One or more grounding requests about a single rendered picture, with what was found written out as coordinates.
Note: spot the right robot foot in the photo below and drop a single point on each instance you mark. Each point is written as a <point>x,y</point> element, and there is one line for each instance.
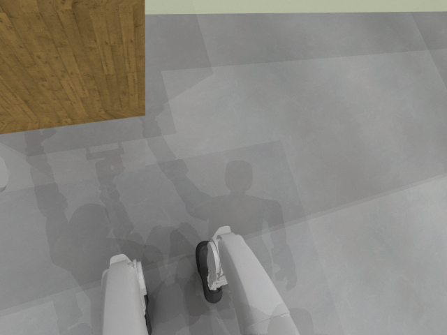
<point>212,296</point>

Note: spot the right robot thigh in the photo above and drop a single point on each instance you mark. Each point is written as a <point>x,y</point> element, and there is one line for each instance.
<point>259,308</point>

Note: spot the cabinet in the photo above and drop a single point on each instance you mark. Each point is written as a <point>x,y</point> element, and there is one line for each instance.
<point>68,62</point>

